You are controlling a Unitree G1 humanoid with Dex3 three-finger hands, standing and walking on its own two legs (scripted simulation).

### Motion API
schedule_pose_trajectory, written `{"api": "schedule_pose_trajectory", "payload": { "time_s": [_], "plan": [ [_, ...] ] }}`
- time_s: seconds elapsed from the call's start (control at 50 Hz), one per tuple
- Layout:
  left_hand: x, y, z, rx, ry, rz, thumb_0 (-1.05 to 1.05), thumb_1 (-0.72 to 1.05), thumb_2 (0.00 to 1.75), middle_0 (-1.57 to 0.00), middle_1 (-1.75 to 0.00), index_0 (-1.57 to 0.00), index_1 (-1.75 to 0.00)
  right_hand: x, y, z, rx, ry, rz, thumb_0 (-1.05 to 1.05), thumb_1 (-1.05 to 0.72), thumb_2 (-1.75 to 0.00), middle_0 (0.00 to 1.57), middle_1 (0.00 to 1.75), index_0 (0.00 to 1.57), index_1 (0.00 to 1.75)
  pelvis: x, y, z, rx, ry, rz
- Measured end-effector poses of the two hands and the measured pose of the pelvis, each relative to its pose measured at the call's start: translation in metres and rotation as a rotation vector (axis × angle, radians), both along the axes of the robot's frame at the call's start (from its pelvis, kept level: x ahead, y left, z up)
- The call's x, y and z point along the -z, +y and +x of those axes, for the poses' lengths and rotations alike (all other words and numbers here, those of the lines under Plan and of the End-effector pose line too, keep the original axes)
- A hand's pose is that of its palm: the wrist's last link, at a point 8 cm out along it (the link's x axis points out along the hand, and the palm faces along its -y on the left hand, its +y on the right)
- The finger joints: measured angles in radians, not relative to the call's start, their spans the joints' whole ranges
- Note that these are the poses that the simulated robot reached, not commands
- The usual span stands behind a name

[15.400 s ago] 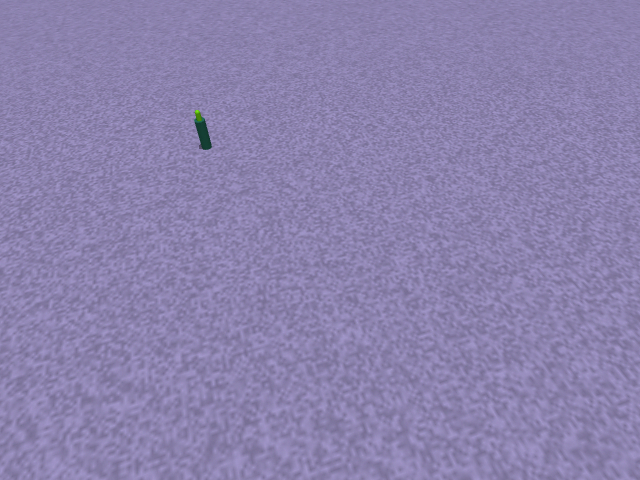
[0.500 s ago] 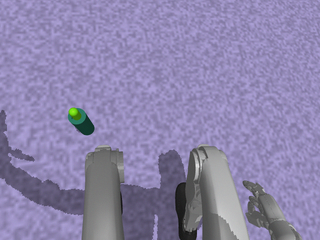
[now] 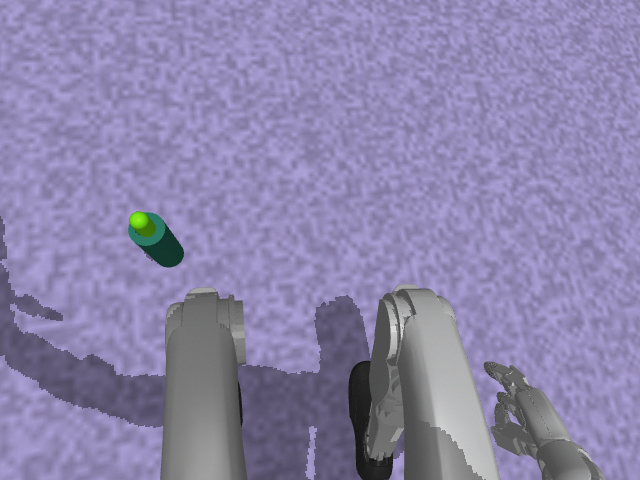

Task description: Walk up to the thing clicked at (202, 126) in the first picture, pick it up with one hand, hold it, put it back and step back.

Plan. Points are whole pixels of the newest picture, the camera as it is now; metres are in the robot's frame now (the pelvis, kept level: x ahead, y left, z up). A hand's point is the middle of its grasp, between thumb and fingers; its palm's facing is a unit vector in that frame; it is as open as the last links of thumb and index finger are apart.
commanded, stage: go down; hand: left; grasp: from the side
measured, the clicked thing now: (155, 238) +0.43 +0.26 -0.26
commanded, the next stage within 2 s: none
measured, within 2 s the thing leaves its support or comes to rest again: neither
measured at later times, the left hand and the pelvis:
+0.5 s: hand out of the picture +0.35 +0.44 +0.04, palm faces +0.24 -0.97 -0.06, open 17.6 cm; pelvis +0.00 +0.00 +0.00, yaw +0 degrees
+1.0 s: hand out of the picture +0.35 +0.44 +0.04, palm faces +0.25 -0.97 -0.06, open 17.6 cm; pelvis +0.00 +0.00 +0.00, yaw +0 degrees
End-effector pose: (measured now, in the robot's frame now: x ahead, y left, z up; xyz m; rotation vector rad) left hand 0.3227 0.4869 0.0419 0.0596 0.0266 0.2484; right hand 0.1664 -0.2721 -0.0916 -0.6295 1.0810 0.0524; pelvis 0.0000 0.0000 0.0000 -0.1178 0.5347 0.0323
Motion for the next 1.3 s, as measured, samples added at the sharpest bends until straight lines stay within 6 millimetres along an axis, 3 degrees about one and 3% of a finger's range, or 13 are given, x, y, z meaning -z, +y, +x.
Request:
{"api": "schedule_pose_trajectory", "payload": {
  "time_s": [0.78, 1.3],
  "plan": [
    [-0.0047, -0.0011, -0.0084, -0.009, 0.001, -0.003, -0.01, -0.61, 0.02, -0.07, -0.10, -0.08, -0.09, -0.0023, 0.0037, 0.0064, 0.002, -0.028, 0.016, 0.01, -0.92, -0.90, 0.21, 0.30, 0.21, 0.30, -0.0031, 0.0004, 0.0001, 0.000, 0.003, 0.004],
    [0.0033, -0.0010, -0.0036, 0.013, 0.001, -0.003, -0.01, -0.61, 0.03, -0.07, -0.11, -0.08, -0.10, -0.0034, 0.0036, 0.0042, 0.004, -0.018, -0.005, 0.01, -0.92, -0.90, 0.21, 0.30, 0.21, 0.30, -0.0006, 0.0028, 0.0005, -0.001, -0.001, -0.007]
  ]
}}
